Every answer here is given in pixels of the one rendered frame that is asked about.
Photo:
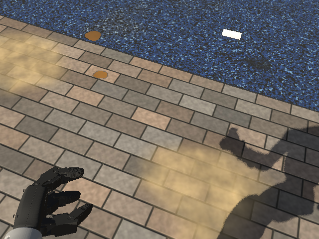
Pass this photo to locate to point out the left robot forearm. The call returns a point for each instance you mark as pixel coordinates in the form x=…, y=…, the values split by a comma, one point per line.
x=24, y=233

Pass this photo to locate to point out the robot left hand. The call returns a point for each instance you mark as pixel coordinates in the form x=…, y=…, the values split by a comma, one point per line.
x=40, y=200

